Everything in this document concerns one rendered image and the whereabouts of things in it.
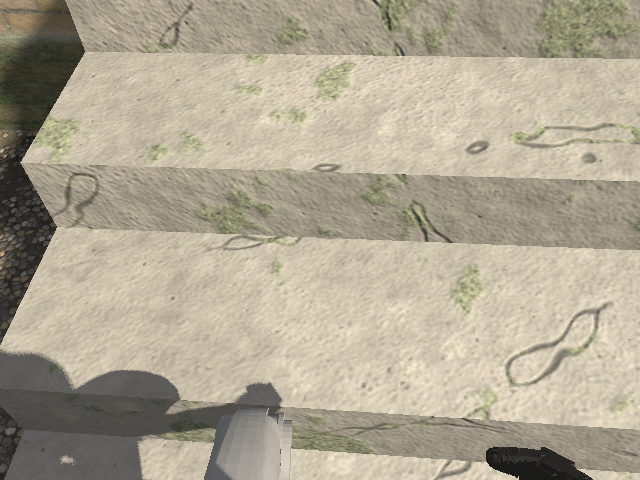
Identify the robot left shin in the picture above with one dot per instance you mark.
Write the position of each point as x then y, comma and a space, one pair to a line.
220, 421

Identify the right robot hand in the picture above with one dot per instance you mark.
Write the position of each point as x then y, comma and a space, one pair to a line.
531, 464

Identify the left robot thigh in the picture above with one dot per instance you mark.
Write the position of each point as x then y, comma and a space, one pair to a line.
251, 445

